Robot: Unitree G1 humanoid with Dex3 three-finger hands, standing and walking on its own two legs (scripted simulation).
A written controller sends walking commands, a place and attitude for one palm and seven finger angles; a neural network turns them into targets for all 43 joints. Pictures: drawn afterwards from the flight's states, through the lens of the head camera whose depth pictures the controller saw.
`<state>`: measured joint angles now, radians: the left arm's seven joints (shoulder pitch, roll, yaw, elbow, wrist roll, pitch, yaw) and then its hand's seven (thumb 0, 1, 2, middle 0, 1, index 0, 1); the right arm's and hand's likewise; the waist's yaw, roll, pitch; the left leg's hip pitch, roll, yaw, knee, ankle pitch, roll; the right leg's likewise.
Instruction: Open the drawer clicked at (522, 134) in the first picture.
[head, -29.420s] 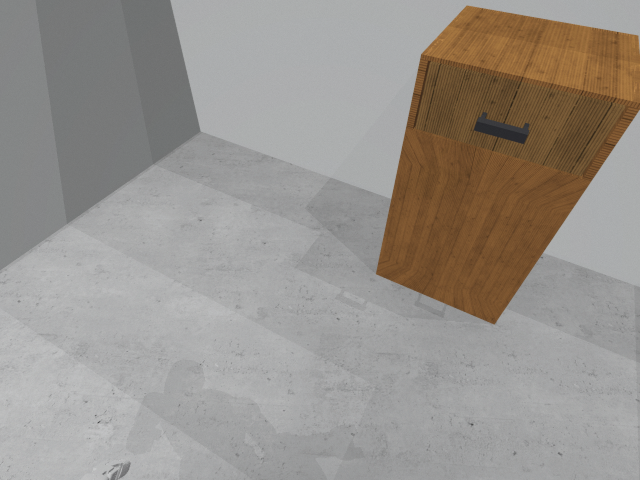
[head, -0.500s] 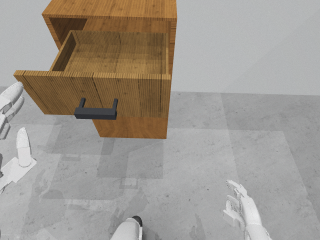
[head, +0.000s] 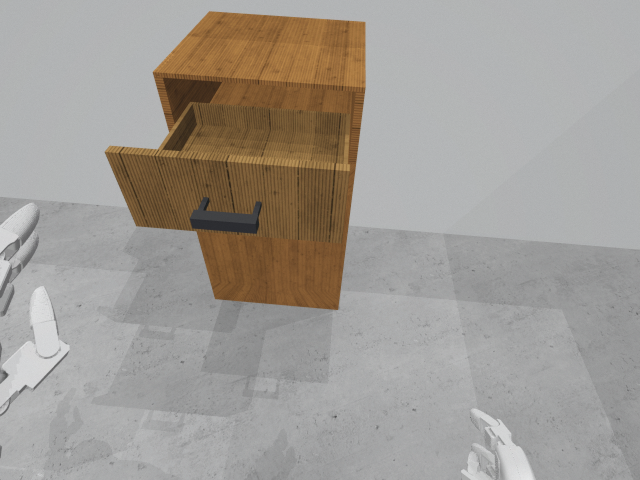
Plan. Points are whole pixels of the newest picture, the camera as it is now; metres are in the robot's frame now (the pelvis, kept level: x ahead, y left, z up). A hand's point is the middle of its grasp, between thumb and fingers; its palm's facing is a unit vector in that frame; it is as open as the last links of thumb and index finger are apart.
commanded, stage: stop stepping back and stand still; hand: left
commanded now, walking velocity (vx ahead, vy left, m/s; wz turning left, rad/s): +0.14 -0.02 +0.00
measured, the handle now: (228, 213) +0.55 +0.20 +0.00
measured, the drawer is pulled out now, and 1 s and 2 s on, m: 0.29 0.29 0.29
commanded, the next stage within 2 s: let the arm hang, fingers relaxed in 0.20 s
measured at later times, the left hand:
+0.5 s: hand (157, 477) +0.15 +0.22 -0.10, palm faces +0.06 -0.95 -0.32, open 7.4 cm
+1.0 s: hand out of the picture -0.02 +0.20 -0.16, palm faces +0.06 -0.97 -0.25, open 7.3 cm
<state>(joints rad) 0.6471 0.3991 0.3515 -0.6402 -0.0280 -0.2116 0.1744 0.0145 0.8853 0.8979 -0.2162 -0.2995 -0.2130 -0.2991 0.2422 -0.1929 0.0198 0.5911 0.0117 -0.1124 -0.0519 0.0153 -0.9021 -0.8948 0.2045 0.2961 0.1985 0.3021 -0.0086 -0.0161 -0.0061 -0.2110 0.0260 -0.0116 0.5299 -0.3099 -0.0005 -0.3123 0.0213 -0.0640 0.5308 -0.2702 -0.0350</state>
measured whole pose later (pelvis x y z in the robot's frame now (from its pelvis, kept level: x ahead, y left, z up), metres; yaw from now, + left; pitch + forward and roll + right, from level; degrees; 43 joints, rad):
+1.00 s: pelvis -0.01 +0.00 +0.00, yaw +1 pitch -3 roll +0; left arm 0.30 0.18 0.04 1.10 0.01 0.02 0.02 0.00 0.91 0.90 -0.20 -0.30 -0.20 -0.30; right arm 0.35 -0.14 0.00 1.06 -0.02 0.02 -0.03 0.01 -0.91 -0.89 0.20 0.30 0.20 0.30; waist 0.00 0.03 0.07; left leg -0.17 0.01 -0.02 0.46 -0.24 -0.01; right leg -0.25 0.03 -0.03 0.42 -0.13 -0.04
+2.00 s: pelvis +0.01 +0.01 +0.01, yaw +0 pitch -2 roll +0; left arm 0.22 0.15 0.04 1.12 0.01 0.00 0.02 0.00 0.91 0.90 -0.20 -0.30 -0.20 -0.30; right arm 0.29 -0.14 -0.01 1.09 -0.01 0.00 -0.04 0.01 -0.91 -0.89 0.20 0.30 0.20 0.30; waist -0.01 0.02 0.09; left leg -0.13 0.01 -0.01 0.41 -0.25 -0.01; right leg -0.22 0.03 -0.01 0.41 -0.16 -0.03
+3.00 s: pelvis +0.03 +0.01 +0.01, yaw +0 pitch -2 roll +0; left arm 0.13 0.26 0.04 1.11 0.01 -0.01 0.01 0.00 0.90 0.90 -0.21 -0.30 -0.20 -0.30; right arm 0.18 -0.25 -0.02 1.10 -0.01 0.00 -0.03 0.01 -0.90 -0.89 0.20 0.30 0.20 0.30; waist -0.01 0.01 0.08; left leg -0.07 0.02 -0.01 0.34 -0.24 -0.02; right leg -0.17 0.04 -0.01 0.35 -0.15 -0.04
